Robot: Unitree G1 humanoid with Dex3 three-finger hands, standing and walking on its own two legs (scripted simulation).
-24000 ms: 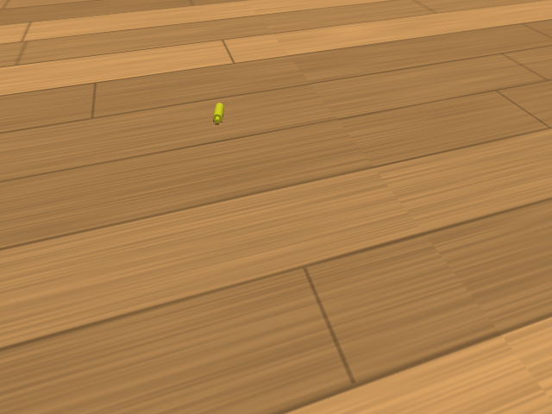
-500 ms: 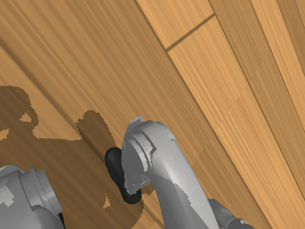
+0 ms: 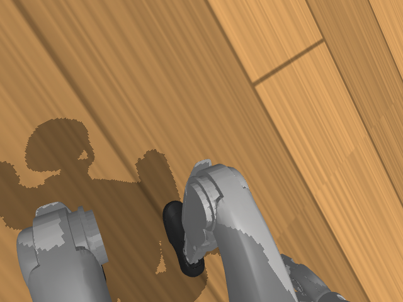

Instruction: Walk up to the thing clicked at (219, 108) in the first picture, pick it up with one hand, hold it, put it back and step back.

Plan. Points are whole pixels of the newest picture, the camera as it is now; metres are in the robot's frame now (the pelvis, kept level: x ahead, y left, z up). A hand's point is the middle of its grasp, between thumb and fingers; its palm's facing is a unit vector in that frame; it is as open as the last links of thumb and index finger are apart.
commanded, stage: settle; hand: left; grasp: from above
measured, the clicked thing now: out of the picture +0.48 +0.38 -0.25
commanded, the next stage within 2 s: lift in 0.34 s
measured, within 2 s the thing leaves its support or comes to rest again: neither
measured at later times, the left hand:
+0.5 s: hand out of the picture +0.46 +0.34 -0.16, palm faces -0.46 -0.10 -0.88, open 8.7 cm
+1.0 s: hand out of the picture +0.40 +0.35 -0.05, palm faces -0.49 -0.16 -0.86, open 8.7 cm
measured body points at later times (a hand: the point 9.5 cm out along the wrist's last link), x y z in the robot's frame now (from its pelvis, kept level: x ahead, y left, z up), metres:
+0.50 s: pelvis -0.01 +0.00 +0.02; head +0.24 +0.12 +0.37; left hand +0.48 +0.35 -0.11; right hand +0.06 -0.27 -0.06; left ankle +0.05 +0.12 -0.29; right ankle +0.12 -0.12 -0.29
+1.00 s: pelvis -0.01 +0.00 +0.09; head +0.21 +0.10 +0.47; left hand +0.42 +0.35 +0.00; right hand +0.10 -0.27 -0.02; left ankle +0.05 +0.12 -0.29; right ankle +0.12 -0.12 -0.29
